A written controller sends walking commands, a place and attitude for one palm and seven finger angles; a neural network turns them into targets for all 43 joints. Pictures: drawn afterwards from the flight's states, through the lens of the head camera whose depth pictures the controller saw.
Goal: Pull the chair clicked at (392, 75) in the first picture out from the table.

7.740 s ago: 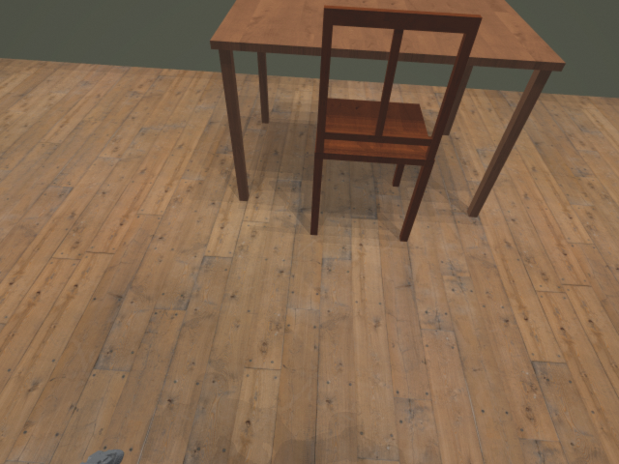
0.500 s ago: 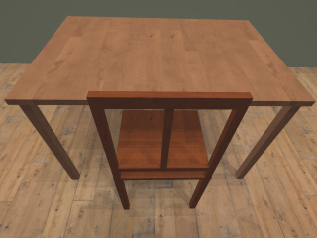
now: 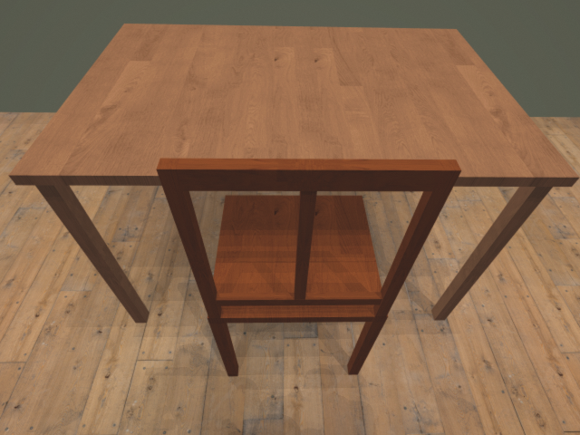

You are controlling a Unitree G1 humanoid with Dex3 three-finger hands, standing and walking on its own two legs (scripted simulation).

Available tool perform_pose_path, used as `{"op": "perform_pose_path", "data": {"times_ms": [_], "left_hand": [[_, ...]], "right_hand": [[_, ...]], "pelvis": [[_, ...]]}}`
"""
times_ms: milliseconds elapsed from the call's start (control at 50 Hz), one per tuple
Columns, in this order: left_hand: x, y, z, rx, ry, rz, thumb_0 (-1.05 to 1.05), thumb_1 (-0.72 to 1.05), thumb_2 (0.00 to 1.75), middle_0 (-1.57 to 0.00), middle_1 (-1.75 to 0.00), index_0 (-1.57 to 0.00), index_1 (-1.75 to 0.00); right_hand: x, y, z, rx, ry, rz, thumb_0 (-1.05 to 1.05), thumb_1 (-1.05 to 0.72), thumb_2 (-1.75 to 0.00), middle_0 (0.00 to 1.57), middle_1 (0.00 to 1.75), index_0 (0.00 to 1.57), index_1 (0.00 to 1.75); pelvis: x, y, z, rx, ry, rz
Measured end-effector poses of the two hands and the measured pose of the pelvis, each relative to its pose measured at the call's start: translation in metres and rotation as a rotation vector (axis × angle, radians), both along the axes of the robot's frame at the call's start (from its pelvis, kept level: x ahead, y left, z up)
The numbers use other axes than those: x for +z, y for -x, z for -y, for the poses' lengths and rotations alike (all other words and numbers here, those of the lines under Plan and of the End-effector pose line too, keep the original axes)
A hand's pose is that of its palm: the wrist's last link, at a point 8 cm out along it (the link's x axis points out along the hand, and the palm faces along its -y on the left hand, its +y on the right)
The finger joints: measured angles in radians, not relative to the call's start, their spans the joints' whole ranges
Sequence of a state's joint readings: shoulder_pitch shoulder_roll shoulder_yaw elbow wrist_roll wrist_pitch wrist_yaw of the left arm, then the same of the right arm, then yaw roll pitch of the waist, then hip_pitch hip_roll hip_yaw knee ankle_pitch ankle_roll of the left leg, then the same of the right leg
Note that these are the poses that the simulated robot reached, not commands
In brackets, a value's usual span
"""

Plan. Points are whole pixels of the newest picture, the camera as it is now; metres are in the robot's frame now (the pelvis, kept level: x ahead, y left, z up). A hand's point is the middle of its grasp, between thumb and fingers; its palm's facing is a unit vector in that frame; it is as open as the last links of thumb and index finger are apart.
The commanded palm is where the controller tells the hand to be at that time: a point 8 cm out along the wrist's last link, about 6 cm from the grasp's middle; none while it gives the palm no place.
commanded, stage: raise the hand toward the chair's back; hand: left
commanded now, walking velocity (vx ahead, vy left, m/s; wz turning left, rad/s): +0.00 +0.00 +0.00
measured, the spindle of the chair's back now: (303, 251) +0.44 +0.01 -0.07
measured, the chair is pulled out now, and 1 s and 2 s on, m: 0.00 0.00 0.00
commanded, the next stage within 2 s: none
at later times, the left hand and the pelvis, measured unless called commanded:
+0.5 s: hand (163, 434) +0.13 +0.18 -0.05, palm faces +0.26 -0.96 -0.09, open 10.6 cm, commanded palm +0.13 +0.22 -0.06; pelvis -0.04 -0.04 -0.11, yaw +2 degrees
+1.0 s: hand (174, 389) +0.19 +0.18 -0.07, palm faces +0.04 -1.00 -0.04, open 14.9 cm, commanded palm +0.16 +0.24 -0.04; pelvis -0.03 -0.01 -0.10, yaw +1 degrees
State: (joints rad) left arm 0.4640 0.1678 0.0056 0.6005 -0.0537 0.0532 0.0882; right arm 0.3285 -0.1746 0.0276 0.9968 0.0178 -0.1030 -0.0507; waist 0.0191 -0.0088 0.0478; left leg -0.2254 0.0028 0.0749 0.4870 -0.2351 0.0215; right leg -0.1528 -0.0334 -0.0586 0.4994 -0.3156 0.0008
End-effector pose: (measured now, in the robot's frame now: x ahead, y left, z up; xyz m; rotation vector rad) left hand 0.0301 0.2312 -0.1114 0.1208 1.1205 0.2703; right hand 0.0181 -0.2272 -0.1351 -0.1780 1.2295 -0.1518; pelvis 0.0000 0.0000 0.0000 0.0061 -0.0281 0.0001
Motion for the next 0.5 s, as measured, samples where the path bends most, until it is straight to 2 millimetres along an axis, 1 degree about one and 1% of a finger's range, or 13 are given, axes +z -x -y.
{"op": "perform_pose_path", "data": {"times_ms": [40, 60, 120, 160, 200, 240, 280, 340, 380, 400, 440, 460, 500], "left_hand": [[0.035, -0.043, -0.012, 0.001, -0.075, 0.254, 0.04, 0.94, 0.89, -0.20, -0.30, -0.20, -0.30], [0.053, -0.064, -0.013, -0.005, -0.091, 0.374, 0.04, 0.93, 0.89, -0.20, -0.30, -0.20, -0.29], [0.104, -0.122, -0.001, -0.080, -0.092, 0.733, 0.03, 0.88, 0.87, -0.19, -0.29, -0.19, -0.29], [0.121, -0.148, 0.015, -0.131, -0.034, 0.944, 0.02, 0.84, 0.85, -0.18, -0.28, -0.19, -0.28], [0.122, -0.157, 0.032, -0.183, 0.058, 1.101, 0.02, 0.80, 0.84, -0.18, -0.28, -0.18, -0.27], [0.109, -0.153, 0.045, -0.225, 0.133, 1.180, 0.01, 0.75, 0.82, -0.18, -0.27, -0.18, -0.27], [0.081, -0.138, 0.050, -0.231, 0.160, 1.152, 0.01, 0.69, 0.80, -0.18, -0.27, -0.18, -0.26], [0.034, -0.104, 0.044, -0.162, 0.145, 0.981, 0.00, 0.62, 0.77, -0.18, -0.26, -0.18, -0.25], [0.017, -0.081, 0.033, -0.106, 0.087, 0.902, 0.01, 0.57, 0.75, -0.17, -0.25, -0.18, -0.25], [0.017, -0.072, 0.026, -0.081, 0.046, 0.896, 0.01, 0.54, 0.74, -0.17, -0.25, -0.17, -0.24], [0.029, -0.062, 0.014, -0.056, -0.040, 0.958, 0.01, 0.49, 0.72, -0.17, -0.24, -0.17, -0.24], [0.040, -0.061, 0.010, -0.059, -0.076, 1.016, 0.01, 0.47, 0.71, -0.16, -0.24, -0.16, -0.23], [0.064, -0.068, 0.007, -0.098, -0.116, 1.150, 0.01, 0.42, 0.70, -0.15, -0.23, -0.15, -0.22]], "right_hand": [[0.004, -0.018, 0.008, 0.009, 0.010, 0.139, 0.02, -0.93, -0.90, 0.21, 0.30, 0.20, 0.29], [0.006, -0.028, 0.012, 0.018, 0.014, 0.204, 0.02, -0.93, -0.90, 0.21, 0.30, 0.20, 0.29], [0.013, -0.063, 0.024, 0.055, 0.037, 0.387, 0.01, -0.92, -0.90, 0.21, 0.30, 0.20, 0.29], [0.019, -0.085, 0.031, 0.070, 0.055, 0.491, 0.01, -0.92, -0.90, 0.21, 0.30, 0.20, 0.29], [0.026, -0.105, 0.038, 0.086, 0.068, 0.574, 0.01, -0.91, -0.90, 0.21, 0.30, 0.20, 0.29], [0.031, -0.123, 0.043, 0.115, 0.082, 0.636, 0.01, -0.91, -0.90, 0.21, 0.30, 0.20, 0.29], [0.034, -0.138, 0.046, 0.144, 0.095, 0.675, 0.01, -0.91, -0.90, 0.20, 0.30, 0.20, 0.29], [0.030, -0.159, 0.047, 0.190, 0.103, 0.700, 0.01, -0.91, -0.90, 0.20, 0.30, 0.20, 0.29], [0.023, -0.170, 0.044, 0.217, 0.102, 0.708, 0.01, -0.91, -0.90, 0.20, 0.30, 0.20, 0.29], [0.018, -0.174, 0.041, 0.228, 0.100, 0.708, 0.01, -0.91, -0.90, 0.20, 0.30, 0.20, 0.29], [0.006, -0.178, 0.035, 0.243, 0.087, 0.702, 0.01, -0.91, -0.90, 0.20, 0.30, 0.20, 0.29], [-0.002, -0.178, 0.031, 0.250, 0.076, 0.695, 0.01, -0.91, -0.90, 0.20, 0.30, 0.20, 0.29], [-0.019, -0.176, 0.022, 0.259, 0.046, 0.675, 0.01, -0.91, -0.90, 0.20, 0.30, 0.20, 0.29]], "pelvis": [[-0.003, 0.004, 0.001, 0.013, -0.008, -0.009], [-0.005, 0.007, 0.001, 0.024, -0.007, -0.014], [-0.014, 0.016, 0.001, 0.043, 0.004, -0.054], [-0.024, 0.022, 0.004, 0.033, 0.003, -0.106], [-0.036, 0.028, 0.010, 0.015, -0.003, -0.150], [-0.050, 0.032, 0.016, 0.006, -0.008, -0.183], [-0.062, 0.036, 0.021, 0.007, -0.008, -0.203], [-0.078, 0.039, 0.027, 0.019, -0.001, -0.225], [-0.087, 0.039, 0.031, 0.024, 0.008, -0.242], [-0.091, 0.039, 0.032, 0.027, 0.014, -0.251], [-0.098, 0.040, 0.035, 0.036, 0.028, -0.264], [-0.101, 0.040, 0.035, 0.040, 0.036, -0.270], [-0.107, 0.042, 0.036, 0.047, 0.050, -0.280]]}}
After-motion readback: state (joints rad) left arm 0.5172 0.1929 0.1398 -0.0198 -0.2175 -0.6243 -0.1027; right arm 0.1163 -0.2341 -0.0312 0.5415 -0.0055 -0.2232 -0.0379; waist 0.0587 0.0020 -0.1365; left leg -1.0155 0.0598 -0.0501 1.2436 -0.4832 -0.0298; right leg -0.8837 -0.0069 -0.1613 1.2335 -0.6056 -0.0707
